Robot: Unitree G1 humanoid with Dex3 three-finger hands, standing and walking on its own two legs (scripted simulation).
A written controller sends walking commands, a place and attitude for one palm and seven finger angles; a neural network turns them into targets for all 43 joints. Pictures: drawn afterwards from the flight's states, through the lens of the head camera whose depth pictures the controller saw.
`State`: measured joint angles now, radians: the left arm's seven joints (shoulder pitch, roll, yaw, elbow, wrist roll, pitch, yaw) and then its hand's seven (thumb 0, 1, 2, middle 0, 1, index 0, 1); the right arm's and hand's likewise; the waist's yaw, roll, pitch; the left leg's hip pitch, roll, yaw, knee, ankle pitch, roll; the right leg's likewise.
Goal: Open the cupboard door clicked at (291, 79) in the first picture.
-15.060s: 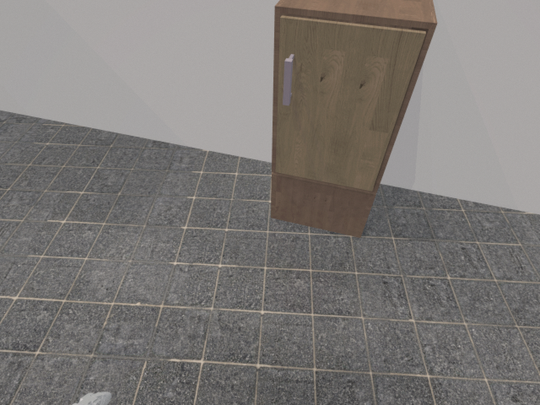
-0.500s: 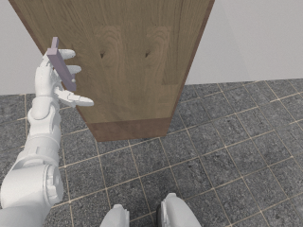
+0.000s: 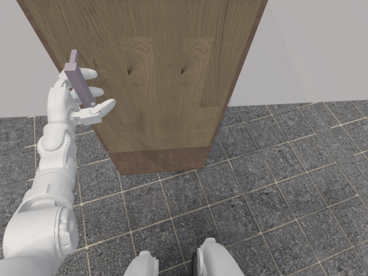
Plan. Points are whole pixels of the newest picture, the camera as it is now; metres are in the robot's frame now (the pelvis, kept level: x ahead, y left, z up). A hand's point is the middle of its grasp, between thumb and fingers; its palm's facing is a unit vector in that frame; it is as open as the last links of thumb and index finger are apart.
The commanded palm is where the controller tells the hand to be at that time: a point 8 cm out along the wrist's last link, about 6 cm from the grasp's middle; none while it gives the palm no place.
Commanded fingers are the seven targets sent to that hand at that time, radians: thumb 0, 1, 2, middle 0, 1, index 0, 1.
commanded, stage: close the thumb around the handle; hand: left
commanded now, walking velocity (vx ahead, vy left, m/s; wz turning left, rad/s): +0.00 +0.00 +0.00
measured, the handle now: (84, 84) +0.52 +0.21 +0.06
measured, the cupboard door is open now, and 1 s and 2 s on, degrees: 0 21 40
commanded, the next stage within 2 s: pull the door open along its arc in 0.28 s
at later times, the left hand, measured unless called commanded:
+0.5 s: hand (93, 104) +0.47 +0.18 +0.05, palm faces +0.05 -1.00 -0.02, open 5.7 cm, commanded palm +0.43 +0.23 +0.06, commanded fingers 0.00 0.90 0.90 -0.40 -1.35 -0.40 -1.35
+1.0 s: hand (112, 155) +0.35 +0.13 +0.06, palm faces +0.29 -0.95 +0.09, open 6.0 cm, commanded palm +0.29 +0.17 +0.06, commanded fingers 0.00 0.90 0.90 -0.40 -1.35 -0.40 -1.35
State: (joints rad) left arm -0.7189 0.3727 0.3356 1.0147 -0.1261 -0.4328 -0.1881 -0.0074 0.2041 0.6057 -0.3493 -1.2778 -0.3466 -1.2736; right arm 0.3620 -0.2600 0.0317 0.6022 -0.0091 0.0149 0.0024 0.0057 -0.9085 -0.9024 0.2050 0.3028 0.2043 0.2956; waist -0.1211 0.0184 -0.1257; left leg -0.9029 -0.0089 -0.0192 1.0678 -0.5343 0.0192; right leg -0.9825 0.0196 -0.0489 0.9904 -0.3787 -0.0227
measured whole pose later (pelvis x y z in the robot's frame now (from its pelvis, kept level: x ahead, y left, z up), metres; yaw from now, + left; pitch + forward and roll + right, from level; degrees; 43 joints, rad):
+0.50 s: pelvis -0.01 +0.00 +0.00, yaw +0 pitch +21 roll -1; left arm -0.74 0.38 0.34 1.03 -0.12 -0.44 -0.17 0.01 0.74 0.83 -0.38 -1.35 -0.36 -1.35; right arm 0.36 -0.26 0.03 0.60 -0.01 0.02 0.00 0.01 -0.91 -0.90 0.21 0.30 0.20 0.30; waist -0.13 0.01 -0.12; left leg -0.92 -0.01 -0.02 1.08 -0.53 0.02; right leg -1.00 0.02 -0.05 1.00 -0.37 -0.02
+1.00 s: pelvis +0.02 +0.00 +0.01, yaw +0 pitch +17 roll -1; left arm -0.04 -0.01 0.04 0.27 -0.09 -0.38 0.25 0.02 0.69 0.77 -0.33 -1.35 -0.37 -1.31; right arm 0.23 -0.22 0.00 0.51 -0.03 -0.01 0.05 0.01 -0.91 -0.90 0.20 0.30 0.20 0.30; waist -0.02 0.01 -0.15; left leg -0.74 -0.02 -0.01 0.99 -0.53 0.02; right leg -0.84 0.01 -0.03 0.95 -0.40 -0.02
